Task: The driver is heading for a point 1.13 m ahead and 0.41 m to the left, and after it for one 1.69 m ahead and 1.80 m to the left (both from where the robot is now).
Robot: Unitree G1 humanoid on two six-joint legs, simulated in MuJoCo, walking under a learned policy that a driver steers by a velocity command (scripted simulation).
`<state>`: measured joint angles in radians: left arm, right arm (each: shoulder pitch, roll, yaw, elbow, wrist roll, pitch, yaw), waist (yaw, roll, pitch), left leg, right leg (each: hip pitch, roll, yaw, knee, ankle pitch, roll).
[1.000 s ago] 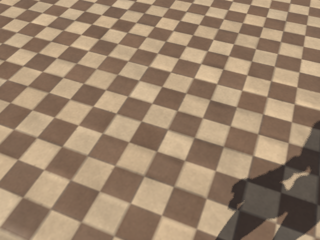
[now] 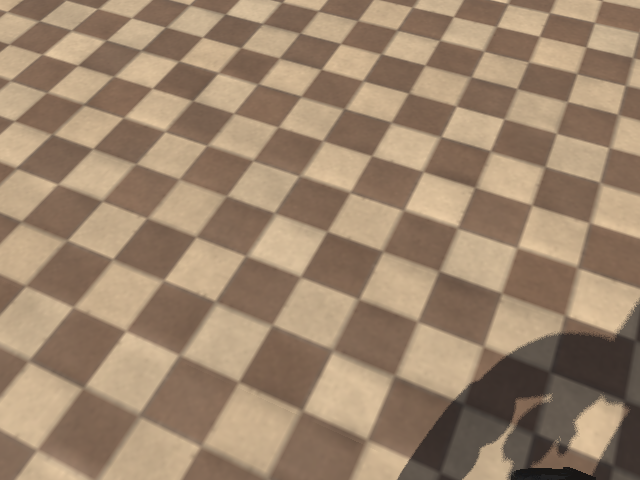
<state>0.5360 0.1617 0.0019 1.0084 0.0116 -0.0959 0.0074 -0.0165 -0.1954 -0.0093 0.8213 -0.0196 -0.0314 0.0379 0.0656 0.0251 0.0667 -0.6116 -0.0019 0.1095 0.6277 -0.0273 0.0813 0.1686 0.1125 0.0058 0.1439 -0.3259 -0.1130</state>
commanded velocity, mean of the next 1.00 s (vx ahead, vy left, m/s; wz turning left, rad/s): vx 0.50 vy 0.00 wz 0.21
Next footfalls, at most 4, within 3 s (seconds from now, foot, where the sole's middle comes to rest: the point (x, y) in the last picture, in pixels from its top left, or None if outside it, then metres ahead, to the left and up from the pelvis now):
0.08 left None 0.22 0.06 -0.77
0.64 right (420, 445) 0.52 -0.12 -0.77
1.18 left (307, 345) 0.73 0.13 -0.77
1.72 right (297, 224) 1.09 0.19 -0.77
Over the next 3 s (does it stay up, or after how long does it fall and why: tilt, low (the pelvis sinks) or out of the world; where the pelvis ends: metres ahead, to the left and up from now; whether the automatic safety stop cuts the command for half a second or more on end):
stays up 0.94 0.29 0.01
